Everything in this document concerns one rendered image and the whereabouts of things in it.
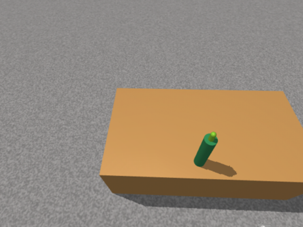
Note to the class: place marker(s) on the bottle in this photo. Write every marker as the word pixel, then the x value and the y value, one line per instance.
pixel 208 144

